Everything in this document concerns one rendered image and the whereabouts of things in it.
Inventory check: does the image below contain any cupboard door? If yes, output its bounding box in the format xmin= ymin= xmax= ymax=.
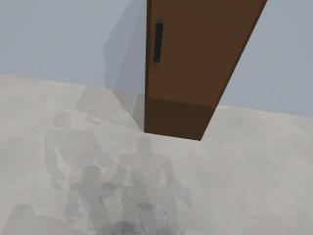
xmin=148 ymin=0 xmax=263 ymax=107

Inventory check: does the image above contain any handle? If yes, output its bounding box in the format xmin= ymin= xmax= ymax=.
xmin=154 ymin=16 xmax=164 ymax=63

